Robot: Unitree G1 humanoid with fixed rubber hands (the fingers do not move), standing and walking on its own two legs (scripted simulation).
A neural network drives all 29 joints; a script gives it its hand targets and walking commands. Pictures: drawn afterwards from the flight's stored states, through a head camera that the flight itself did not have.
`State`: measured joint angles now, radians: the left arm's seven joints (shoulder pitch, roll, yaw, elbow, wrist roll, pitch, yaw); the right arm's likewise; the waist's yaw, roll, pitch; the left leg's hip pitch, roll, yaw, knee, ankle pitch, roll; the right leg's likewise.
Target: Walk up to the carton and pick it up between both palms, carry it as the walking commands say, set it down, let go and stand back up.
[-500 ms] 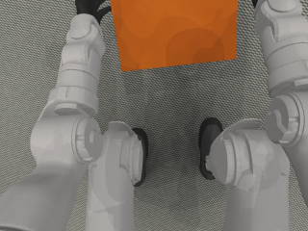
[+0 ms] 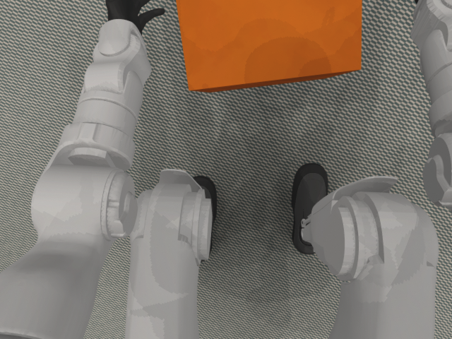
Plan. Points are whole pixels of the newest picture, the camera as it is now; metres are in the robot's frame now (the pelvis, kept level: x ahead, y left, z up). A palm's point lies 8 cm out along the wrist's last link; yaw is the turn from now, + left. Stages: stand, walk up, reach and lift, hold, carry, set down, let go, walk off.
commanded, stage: set down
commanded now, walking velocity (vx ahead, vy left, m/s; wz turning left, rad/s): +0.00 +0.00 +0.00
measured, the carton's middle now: out of the picture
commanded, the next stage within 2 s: let go in 1.34 s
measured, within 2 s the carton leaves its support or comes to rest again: neither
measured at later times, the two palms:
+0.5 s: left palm out of the picture +0.54 +0.15 -0.03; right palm out of the picture +0.55 -0.24 -0.03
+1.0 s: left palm out of the picture +0.53 +0.16 +0.13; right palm out of the picture +0.56 -0.25 +0.12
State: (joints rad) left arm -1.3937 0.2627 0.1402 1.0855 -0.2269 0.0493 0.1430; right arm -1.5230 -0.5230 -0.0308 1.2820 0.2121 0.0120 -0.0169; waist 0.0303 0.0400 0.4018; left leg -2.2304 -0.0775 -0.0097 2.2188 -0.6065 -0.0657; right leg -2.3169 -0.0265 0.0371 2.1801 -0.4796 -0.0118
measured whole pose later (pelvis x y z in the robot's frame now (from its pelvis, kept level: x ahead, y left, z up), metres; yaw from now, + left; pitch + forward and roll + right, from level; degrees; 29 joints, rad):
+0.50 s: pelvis +0.01 +0.00 +0.08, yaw +0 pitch +44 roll +3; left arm -1.19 0.20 0.23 0.85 -0.16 0.15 0.18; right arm -1.33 -0.48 -0.11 1.05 0.11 0.13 0.01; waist 0.04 0.03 0.06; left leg -2.12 -0.06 0.00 1.94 -0.58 -0.05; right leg -2.21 -0.02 0.04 1.91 -0.47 0.00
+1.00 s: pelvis +0.03 -0.01 +0.21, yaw -1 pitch +48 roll +4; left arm -1.00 0.17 0.29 0.69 -0.09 0.20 0.10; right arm -1.17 -0.43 -0.21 0.91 0.01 0.19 0.07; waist 0.06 -0.01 -0.10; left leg -1.79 -0.03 0.00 1.42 -0.46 -0.04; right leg -1.87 0.00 0.04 1.41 -0.37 -0.01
